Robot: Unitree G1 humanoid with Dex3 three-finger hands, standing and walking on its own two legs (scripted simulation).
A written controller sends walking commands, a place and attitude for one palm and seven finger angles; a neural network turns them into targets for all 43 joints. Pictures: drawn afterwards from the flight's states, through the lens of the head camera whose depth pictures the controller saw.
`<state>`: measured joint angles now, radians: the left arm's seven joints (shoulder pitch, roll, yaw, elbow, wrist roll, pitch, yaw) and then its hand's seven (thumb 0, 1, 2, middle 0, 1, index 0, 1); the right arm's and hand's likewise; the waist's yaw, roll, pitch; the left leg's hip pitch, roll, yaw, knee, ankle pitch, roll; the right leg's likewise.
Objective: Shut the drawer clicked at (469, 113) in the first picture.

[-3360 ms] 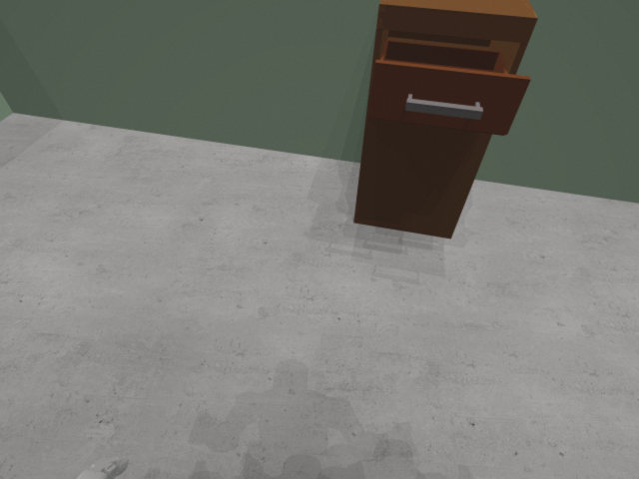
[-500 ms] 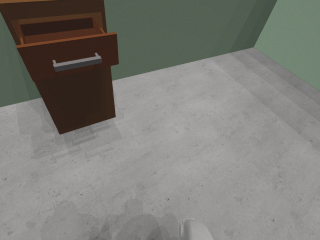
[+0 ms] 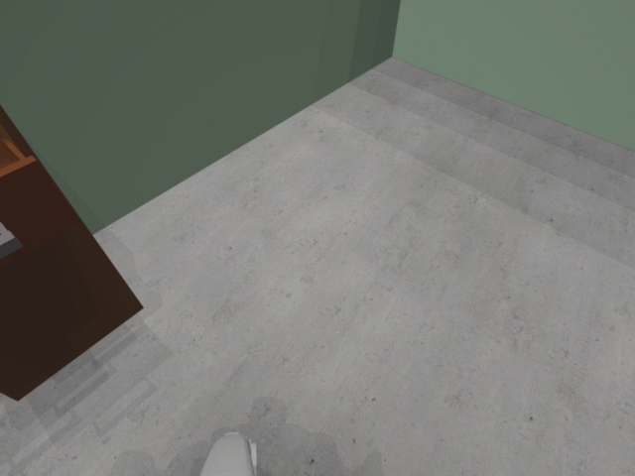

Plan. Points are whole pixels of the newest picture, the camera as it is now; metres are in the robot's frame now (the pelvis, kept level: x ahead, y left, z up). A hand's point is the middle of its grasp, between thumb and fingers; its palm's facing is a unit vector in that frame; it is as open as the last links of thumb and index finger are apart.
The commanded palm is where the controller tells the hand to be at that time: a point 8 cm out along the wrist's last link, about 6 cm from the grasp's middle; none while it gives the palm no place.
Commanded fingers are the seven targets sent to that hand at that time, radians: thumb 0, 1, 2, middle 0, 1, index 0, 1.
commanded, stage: walk to a spot facing it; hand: left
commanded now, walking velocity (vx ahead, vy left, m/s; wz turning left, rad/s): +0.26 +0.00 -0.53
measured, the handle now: out of the picture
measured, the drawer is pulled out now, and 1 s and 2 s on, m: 0.23 0.23 0.23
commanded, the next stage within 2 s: turn to face it in 0.28 s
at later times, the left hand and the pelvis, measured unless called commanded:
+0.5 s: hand (164, 405) +0.25 +0.26 -0.18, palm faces -0.16 -0.97 -0.19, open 7.4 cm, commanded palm none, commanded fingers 0.00 0.90 0.90 -0.20 -0.30 -0.20 -0.30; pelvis +0.17 +0.07 +0.00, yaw -15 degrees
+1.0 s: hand (183, 380) +0.28 +0.23 -0.16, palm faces +0.04 -0.97 -0.23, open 7.3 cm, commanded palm none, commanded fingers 0.00 0.90 0.90 -0.20 -0.30 -0.20 -0.30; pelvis +0.18 +0.05 +0.00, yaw +1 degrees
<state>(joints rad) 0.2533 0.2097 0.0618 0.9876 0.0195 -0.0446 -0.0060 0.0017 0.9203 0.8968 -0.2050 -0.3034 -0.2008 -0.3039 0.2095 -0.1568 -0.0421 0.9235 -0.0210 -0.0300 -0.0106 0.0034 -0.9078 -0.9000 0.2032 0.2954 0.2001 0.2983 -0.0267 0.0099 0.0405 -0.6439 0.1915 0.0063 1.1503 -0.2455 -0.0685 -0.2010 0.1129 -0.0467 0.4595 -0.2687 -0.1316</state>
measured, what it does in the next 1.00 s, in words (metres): walks ahead: left foot, then right foot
